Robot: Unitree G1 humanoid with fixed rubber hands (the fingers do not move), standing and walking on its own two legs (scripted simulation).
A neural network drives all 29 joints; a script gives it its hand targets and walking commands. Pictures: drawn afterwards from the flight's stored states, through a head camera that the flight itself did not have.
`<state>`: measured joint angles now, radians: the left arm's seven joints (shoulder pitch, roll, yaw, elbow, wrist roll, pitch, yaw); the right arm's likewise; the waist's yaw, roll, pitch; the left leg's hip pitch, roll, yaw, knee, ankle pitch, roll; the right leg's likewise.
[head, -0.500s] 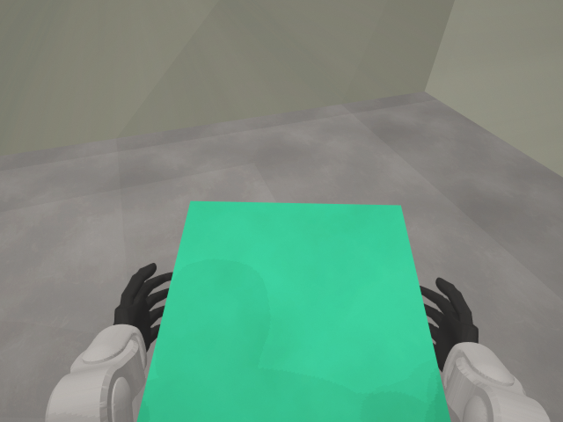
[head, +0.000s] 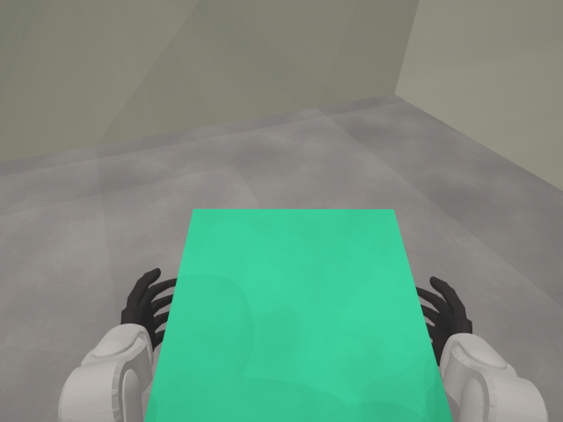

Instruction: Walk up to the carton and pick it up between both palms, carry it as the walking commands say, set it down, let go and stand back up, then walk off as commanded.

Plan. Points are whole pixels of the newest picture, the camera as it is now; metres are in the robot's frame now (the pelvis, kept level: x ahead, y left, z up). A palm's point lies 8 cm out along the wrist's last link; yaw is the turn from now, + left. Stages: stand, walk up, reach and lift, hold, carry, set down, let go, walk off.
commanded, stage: carry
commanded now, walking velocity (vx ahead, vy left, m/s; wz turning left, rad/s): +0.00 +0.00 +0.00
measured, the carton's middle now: (293, 338) +0.26 +0.00 +0.02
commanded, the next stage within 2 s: none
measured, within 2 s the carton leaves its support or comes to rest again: neither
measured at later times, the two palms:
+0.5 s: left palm (115, 358) +0.18 +0.20 +0.10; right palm (448, 370) +0.19 -0.17 +0.10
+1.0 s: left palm (54, 292) +0.26 +0.31 +0.11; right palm (348, 289) +0.28 -0.07 +0.11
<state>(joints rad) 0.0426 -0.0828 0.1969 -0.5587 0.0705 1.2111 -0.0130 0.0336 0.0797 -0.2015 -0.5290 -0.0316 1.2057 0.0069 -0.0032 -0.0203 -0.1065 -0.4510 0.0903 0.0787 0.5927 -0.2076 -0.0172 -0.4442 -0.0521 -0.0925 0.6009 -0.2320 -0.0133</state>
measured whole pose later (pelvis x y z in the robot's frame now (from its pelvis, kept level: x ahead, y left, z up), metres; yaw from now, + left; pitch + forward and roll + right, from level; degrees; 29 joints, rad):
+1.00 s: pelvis +0.05 +0.10 +0.02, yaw +2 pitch +4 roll +0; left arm 0.07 -0.04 0.21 -0.60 0.04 1.22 -0.02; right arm 0.05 0.13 -0.18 -0.57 -0.05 1.21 -0.01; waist 0.02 -0.03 -0.10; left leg -0.23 0.04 0.17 0.37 -0.20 0.02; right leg -0.37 -0.14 -0.13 0.76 -0.44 0.03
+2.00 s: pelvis +0.12 +0.11 +0.01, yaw +2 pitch +3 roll -1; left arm 0.05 -0.07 0.19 -0.57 0.06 1.19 -0.01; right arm 0.05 0.08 -0.19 -0.55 -0.03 1.19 0.00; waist 0.00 0.01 -0.11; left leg -0.19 0.06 0.16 0.56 -0.41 0.01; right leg -0.33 -0.05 -0.22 0.57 -0.29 -0.04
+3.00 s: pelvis +0.07 +0.09 +0.01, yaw +3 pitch -5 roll +0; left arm -0.08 0.05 0.08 -0.07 0.11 0.87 0.02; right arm -0.09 -0.02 -0.10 -0.07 -0.09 0.87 -0.03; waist -0.01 0.01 0.09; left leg -0.10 -0.01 0.06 0.46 -0.27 0.04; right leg -0.21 0.02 -0.11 0.43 -0.14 -0.07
